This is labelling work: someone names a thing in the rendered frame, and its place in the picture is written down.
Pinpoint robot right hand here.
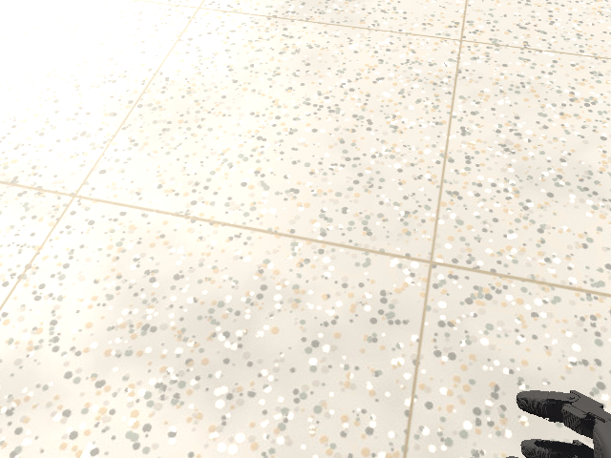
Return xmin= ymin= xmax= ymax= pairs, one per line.
xmin=506 ymin=390 xmax=611 ymax=458

